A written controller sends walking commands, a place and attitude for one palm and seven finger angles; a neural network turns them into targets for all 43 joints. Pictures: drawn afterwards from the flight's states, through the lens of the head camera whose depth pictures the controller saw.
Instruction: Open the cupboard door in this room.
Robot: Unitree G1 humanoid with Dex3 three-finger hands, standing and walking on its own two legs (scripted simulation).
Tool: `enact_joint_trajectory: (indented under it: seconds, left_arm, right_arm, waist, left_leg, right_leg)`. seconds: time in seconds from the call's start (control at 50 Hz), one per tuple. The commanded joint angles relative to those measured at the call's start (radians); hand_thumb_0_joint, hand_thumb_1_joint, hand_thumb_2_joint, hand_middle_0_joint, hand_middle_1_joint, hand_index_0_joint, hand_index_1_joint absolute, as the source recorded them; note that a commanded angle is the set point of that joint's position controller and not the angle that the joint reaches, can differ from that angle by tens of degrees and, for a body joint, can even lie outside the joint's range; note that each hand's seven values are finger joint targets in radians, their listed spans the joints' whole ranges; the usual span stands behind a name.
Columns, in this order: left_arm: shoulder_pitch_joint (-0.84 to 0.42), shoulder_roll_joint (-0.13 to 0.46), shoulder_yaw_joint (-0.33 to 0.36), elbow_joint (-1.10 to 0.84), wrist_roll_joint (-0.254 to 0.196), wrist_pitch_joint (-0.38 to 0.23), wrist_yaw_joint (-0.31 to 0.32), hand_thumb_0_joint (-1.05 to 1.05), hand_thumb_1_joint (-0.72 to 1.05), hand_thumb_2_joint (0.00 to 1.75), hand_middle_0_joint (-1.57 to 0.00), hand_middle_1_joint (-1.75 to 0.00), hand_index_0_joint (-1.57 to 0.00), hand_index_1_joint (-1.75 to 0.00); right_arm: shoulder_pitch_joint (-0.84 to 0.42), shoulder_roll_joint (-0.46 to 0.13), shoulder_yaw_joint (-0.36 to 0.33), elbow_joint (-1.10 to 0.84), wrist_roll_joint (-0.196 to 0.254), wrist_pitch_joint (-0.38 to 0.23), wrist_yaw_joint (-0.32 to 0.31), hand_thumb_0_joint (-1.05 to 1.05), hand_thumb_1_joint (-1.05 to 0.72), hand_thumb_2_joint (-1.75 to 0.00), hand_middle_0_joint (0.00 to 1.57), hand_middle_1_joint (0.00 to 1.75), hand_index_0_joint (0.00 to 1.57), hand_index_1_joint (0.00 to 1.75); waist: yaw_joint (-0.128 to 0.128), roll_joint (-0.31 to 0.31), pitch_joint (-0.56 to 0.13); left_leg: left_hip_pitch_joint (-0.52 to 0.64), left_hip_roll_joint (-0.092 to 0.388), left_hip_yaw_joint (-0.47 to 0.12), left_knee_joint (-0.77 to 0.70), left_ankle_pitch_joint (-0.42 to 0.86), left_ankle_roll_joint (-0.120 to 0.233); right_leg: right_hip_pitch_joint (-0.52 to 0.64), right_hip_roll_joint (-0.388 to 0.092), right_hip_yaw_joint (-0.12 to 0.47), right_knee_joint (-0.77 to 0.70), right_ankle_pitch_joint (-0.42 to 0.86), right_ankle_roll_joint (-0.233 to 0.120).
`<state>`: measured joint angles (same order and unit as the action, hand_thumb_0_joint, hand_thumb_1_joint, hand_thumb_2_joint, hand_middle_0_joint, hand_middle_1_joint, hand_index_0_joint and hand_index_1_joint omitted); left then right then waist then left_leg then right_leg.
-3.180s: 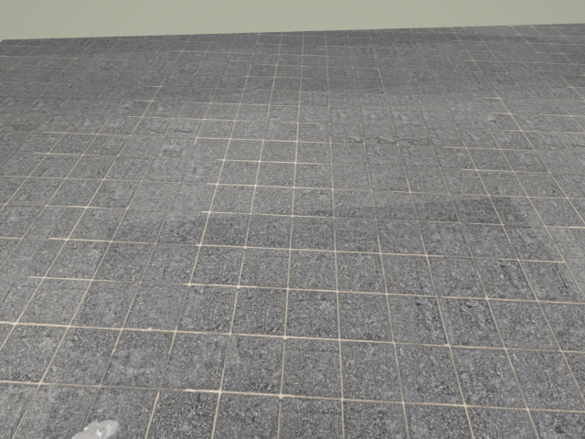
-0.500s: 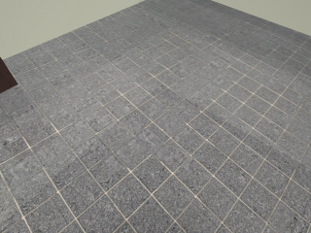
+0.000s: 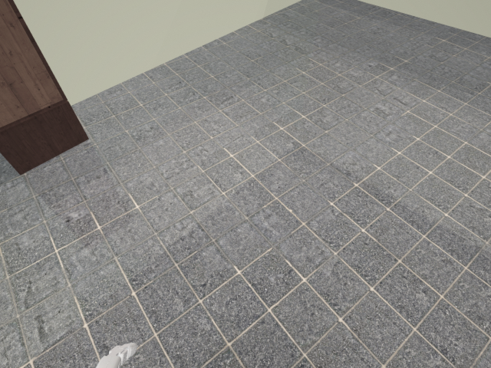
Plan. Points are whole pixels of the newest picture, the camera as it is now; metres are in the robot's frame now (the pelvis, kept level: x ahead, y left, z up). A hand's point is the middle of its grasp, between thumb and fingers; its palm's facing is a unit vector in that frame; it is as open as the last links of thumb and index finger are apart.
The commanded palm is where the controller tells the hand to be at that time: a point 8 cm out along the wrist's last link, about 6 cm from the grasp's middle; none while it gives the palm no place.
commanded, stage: turn or walk to find it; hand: left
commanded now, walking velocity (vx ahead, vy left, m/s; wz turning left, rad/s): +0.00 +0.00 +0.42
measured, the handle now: out of the picture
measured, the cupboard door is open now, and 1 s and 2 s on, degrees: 0 0 0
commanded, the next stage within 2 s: stand and wait in 0.24 s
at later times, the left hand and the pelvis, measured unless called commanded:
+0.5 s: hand out of the picture -0.07 +0.24 -0.19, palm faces +0.23 -0.94 -0.24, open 7.4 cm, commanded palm none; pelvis -0.03 +0.03 +0.00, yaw +10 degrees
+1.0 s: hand out of the picture -0.07 +0.19 -0.17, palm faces +0.23 -0.95 -0.19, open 7.3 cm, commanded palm none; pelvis -0.05 +0.02 +0.00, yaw +12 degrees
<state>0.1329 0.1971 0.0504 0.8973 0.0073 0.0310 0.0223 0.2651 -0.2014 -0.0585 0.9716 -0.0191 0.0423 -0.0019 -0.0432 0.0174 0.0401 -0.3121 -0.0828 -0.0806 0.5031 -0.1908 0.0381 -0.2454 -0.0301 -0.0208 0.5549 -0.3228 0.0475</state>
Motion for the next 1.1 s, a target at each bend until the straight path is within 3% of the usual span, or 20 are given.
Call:
enact_joint_trajectory:
  seconds: [0.0,0.04,0.1,0.26,0.32,0.34,0.36,0.38,0.4,0.46,0.54,0.6,0.64,0.66,0.7,0.74,0.78,0.84,0.9,1.08]
  left_arm:
    - [0.126,0.26,0.052,-0.056,0.019,-0.022,0.021,0.0,0.9,0.9,-0.2,-0.3,-0.2,-0.3]
    - [0.047,0.204,0.047,-0.072,0.013,-0.028,0.023,0.0,0.9,0.9,-0.2,-0.3,-0.2,-0.3]
    - [0.0,0.153,0.029,-0.074,0.017,-0.037,0.02,0.0,0.9,0.9,-0.2,-0.3,-0.2,-0.3]
    - [0.149,0.224,0.046,-0.006,0.029,-0.03,0.012,0.0,0.9,0.9,-0.2,-0.3,-0.2,-0.3]
    - [0.134,0.211,0.041,0.017,0.02,-0.023,0.012,0.0,0.9,0.9,-0.2,-0.3,-0.2,-0.3]
    - [0.136,0.181,0.033,0.014,0.009,-0.016,0.01,0.0,0.9,0.9,-0.2,-0.3,-0.2,-0.3]
    - [0.171,0.115,0.02,-0.003,0.004,-0.011,0.005,0.0,0.9,0.9,-0.2,-0.3,-0.2,-0.3]
    - [0.141,0.094,0.006,-0.012,0.008,-0.009,0.007,0.0,0.9,0.9,-0.2,-0.3,-0.2,-0.3]
    - [0.109,0.088,0.005,0.001,0.009,0.007,0.016,0.0,0.9,0.9,-0.2,-0.3,-0.2,-0.3]
    - [0.125,0.084,0.005,0.065,0.01,0.004,-0.002,0.0,0.9,0.9,-0.2,-0.3,-0.2,-0.3]
    - [0.142,0.065,-0.013,0.102,0.005,0.0,-0.003,0.0,0.9,0.9,-0.2,-0.3,-0.2,-0.3]
    - [0.155,0.053,-0.023,0.121,0.005,-0.008,0.001,0.0,0.9,0.9,-0.2,-0.3,-0.2,-0.3]
    - [0.212,0.045,-0.024,0.15,0.008,-0.017,0.005,0.0,0.9,0.9,-0.2,-0.3,-0.2,-0.3]
    - [0.231,0.059,-0.025,0.165,0.01,-0.025,0.008,0.0,0.9,0.9,-0.2,-0.3,-0.2,-0.3]
    - [0.2,0.106,-0.027,0.164,0.011,-0.037,0.014,0.0,0.9,0.9,-0.2,-0.3,-0.2,-0.3]
    - [0.157,0.115,-0.024,0.163,0.011,-0.04,0.01,0.0,0.9,0.9,-0.2,-0.3,-0.2,-0.3]
    - [0.144,0.092,-0.03,0.163,0.01,-0.034,0.01,0.0,0.9,0.9,-0.2,-0.3,-0.2,-0.3]
    - [0.155,0.08,-0.028,0.173,0.004,-0.031,0.012,0.0,0.9,0.9,-0.2,-0.3,-0.2,-0.3]
    - [0.177,0.09,-0.013,0.172,0.001,-0.027,0.015,0.0,0.9,0.9,-0.2,-0.3,-0.2,-0.3]
    - [0.11,0.145,0.034,0.081,0.013,-0.014,0.018,0.0,0.9,0.9,-0.2,-0.3,-0.2,-0.3]
  right_arm:
    - [-0.04,-0.104,-0.045,-0.117,0.002,-0.015,0.002,0.0,-0.9,-0.9,0.2,0.3,0.2,0.3]
    - [-0.051,-0.126,-0.055,-0.089,-0.006,0.008,0.009,0.0,-0.9,-0.9,0.2,0.3,0.2,0.3]
    - [-0.007,-0.105,-0.05,-0.056,-0.002,0.013,0.021,0.0,-0.9,-0.9,0.2,0.3,0.2,0.3]
    - [-0.12,-0.077,-0.022,-0.077,0.01,0.0,0.016,0.0,-0.9,-0.9,0.2,0.3,0.2,0.3]
    - [-0.032,-0.082,-0.014,-0.04,0.01,-0.018,0.007,0.0,-0.9,-0.9,0.2,0.3,0.2,0.3]
    - [0.005,-0.126,-0.021,-0.027,0.007,-0.029,0.006,0.0,-0.9,-0.9,0.2,0.3,0.2,0.3]
    - [0.015,-0.213,-0.036,-0.03,-0.001,-0.038,0.003,0.0,-0.9,-0.9,0.2,0.3,0.2,0.3]
    - [0.018,-0.251,-0.04,-0.033,0.0,-0.031,0.0,0.0,-0.9,-0.9,0.2,0.3,0.2,0.3]
    - [0.009,-0.236,-0.037,-0.021,-0.004,-0.038,-0.014,0.0,-0.9,-0.9,0.2,0.3,0.2,0.3]
    - [-0.098,-0.157,-0.002,-0.024,-0.003,-0.044,-0.03,0.0,-0.9,-0.9,0.2,0.3,0.2,0.3]
    - [-0.064,-0.144,0.0,0.009,0.004,-0.05,-0.035,0.0,-0.9,-0.9,0.2,0.3,0.2,0.3]
    - [-0.056,-0.138,-0.003,0.033,0.004,-0.047,-0.033,0.0,-0.9,-0.9,0.2,0.3,0.2,0.3]
    - [-0.067,-0.12,-0.003,0.043,0.008,-0.048,-0.032,0.0,-0.9,-0.9,0.2,0.3,0.2,0.3]
    - [-0.068,-0.101,0.002,0.048,0.013,-0.05,-0.03,0.0,-0.9,-0.9,0.2,0.3,0.2,0.3]
    - [-0.052,-0.05,0.014,0.052,0.022,-0.047,-0.019,0.0,-0.9,-0.9,0.2,0.3,0.2,0.3]
    - [-0.039,-0.036,0.015,0.069,0.01,-0.032,-0.018,0.0,-0.9,-0.9,0.2,0.3,0.2,0.3]
    - [-0.007,-0.041,0.019,0.093,0.006,-0.031,-0.017,0.0,-0.9,-0.9,0.2,0.3,0.2,0.3]
    - [0.02,-0.043,0.029,0.12,0.006,-0.045,-0.019,0.0,-0.9,-0.9,0.2,0.3,0.2,0.3]
    - [0.008,-0.062,0.027,0.112,0.008,-0.045,-0.019,0.0,-0.9,-0.9,0.2,0.3,0.2,0.3]
    - [0.065,-0.051,-0.005,0.05,-0.002,-0.013,-0.008,0.0,-0.9,-0.9,0.2,0.3,0.2,0.3]
  waist:
    - [0.078,-0.263,-0.047]
    - [0.044,-0.211,0.001]
    - [0.006,-0.15,0.024]
    - [0.086,-0.244,-0.029]
    - [0.038,-0.194,-0.073]
    - [0.017,-0.076,-0.105]
    - [0.024,0.187,-0.135]
    - [0.009,0.229,-0.112]
    - [-0.001,0.281,-0.108]
    - [0.049,0.146,-0.004]
    - [0.035,0.119,-0.047]
    - [0.034,0.109,-0.047]
    - [0.06,0.077,-0.052]
    - [0.069,0.037,-0.044]
    - [0.041,-0.06,-0.004]
    - [0.028,-0.228,0.042]
    - [0.022,-0.194,0.085]
    - [0.036,-0.036,0.059]
    - [0.059,-0.003,0.024]
    - [0.04,-0.141,-0.022]
  left_leg:
    - [-0.265,0.009,0.019,0.367,-0.349,-0.06]
    - [-0.248,0.066,-0.003,0.607,-0.296,-0.061]
    - [-0.218,0.097,0.047,0.671,-0.195,-0.085]
    - [-0.09,0.091,0.142,0.287,-0.28,-0.09]
    - [0.122,0.079,0.161,-0.022,-0.069,-0.075]
    - [0.252,0.144,0.103,-0.117,0.064,-0.057]
    - [0.349,0.37,-0.162,-0.136,0.325,0.031]
    - [0.257,0.467,-0.205,-0.169,0.402,0.122]
    - [0.183,0.457,-0.208,-0.199,0.335,0.14]
    - [0.124,0.345,-0.078,-0.199,0.325,0.114]
    - [0.215,0.332,-0.033,-0.181,0.453,0.122]
    - [0.214,0.325,-0.04,-0.172,0.41,0.115]
    - [0.171,0.291,-0.012,-0.139,0.313,0.079]
    - [0.126,0.255,0.005,-0.108,0.222,0.041]
    - [0.081,0.171,0.054,-0.095,0.021,-0.02]
    - [0.133,0.134,0.092,-0.081,-0.063,-0.04]
    - [0.174,0.145,0.086,-0.098,-0.042,-0.031]
    - [0.118,0.169,0.055,-0.157,-0.004,-0.021]
    - [0.055,0.177,0.033,-0.127,0.05,-0.018]
    - [-0.028,0.127,0.081,0.135,-0.069,-0.039]
  right_leg:
    - [0.143,-0.457,0.377,-0.333,0.094,-0.198]
    - [0.019,-0.362,0.278,-0.322,0.106,-0.207]
    - [-0.002,-0.276,0.088,-0.262,0.239,-0.171]
    - [0.114,-0.298,0.041,-0.16,0.472,-0.185]
    - [0.051,-0.252,-0.008,-0.046,0.453,-0.112]
    - [-0.035,-0.206,-0.058,0.055,0.331,-0.063]
    - [-0.21,-0.1,-0.116,0.202,-0.003,0.001]
    - [-0.209,-0.069,-0.081,0.326,-0.286,0.006]
    - [-0.19,-0.068,-0.011,0.419,-0.303,0.002]
    - [-0.189,-0.069,0.009,0.448,-0.142,-0.003]
    - [-0.126,-0.061,-0.013,0.277,-0.132,0.007]
    - [-0.056,-0.047,-0.028,0.101,-0.098,0.003]
    - [0.044,-0.042,-0.044,-0.064,0.048,0.003]
    - [0.104,-0.059,-0.02,-0.171,0.145,0.0]
    - [0.084,-0.167,0.099,-0.22,0.219,-0.051]
    - [-0.056,-0.173,0.129,-0.269,0.046,-0.081]
    - [-0.139,-0.149,0.119,-0.303,-0.107,-0.077]
    - [-0.037,-0.107,0.062,-0.234,0.006,-0.054]
    - [0.042,-0.117,0.028,-0.182,0.076,-0.053]
    - [-0.02,-0.29,0.065,-0.195,-0.021,-0.139]
